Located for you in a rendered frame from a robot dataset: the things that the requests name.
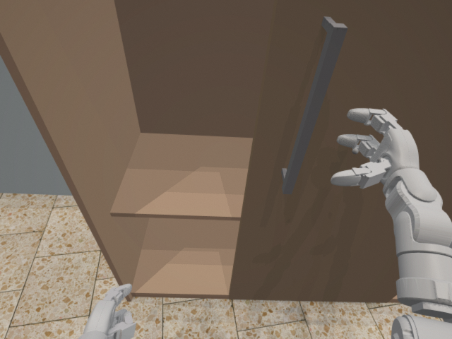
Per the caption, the robot left hand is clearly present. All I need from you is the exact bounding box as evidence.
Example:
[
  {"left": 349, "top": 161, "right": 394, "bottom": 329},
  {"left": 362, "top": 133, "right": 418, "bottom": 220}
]
[{"left": 83, "top": 284, "right": 136, "bottom": 339}]

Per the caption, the robot right forearm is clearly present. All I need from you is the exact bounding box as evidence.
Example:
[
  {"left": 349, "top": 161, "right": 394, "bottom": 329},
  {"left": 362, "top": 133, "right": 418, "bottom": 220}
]
[{"left": 383, "top": 168, "right": 452, "bottom": 323}]

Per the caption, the wardrobe door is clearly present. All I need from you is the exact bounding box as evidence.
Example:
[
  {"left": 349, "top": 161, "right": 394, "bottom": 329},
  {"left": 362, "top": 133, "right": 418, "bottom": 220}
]
[{"left": 229, "top": 0, "right": 452, "bottom": 303}]

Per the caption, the handle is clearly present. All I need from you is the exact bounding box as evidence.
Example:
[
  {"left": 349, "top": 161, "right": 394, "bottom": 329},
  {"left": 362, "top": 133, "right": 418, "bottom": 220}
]
[{"left": 281, "top": 16, "right": 348, "bottom": 194}]

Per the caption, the robot right upper arm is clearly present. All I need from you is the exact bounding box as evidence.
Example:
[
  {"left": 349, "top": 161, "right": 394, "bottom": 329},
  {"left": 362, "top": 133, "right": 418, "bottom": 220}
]
[{"left": 391, "top": 314, "right": 452, "bottom": 339}]

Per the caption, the robot right hand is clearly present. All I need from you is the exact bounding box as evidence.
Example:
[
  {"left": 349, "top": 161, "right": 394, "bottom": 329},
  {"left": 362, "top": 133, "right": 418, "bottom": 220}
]
[{"left": 331, "top": 108, "right": 420, "bottom": 189}]

